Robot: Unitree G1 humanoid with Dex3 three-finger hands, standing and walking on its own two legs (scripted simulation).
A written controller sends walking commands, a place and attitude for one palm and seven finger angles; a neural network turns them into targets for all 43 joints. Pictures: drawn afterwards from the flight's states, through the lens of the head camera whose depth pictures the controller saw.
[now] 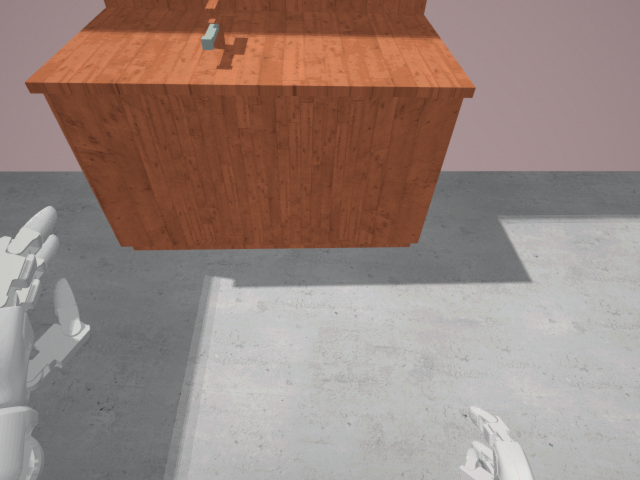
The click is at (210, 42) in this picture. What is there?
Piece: tap's lever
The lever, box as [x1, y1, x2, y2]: [201, 36, 213, 49]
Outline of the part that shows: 202,36 201,42 203,49 212,49 212,36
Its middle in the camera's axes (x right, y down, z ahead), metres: -0.32 -0.54 +1.07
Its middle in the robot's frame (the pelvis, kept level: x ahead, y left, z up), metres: +1.15 +0.40 +0.07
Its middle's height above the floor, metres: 0.84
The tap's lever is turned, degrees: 0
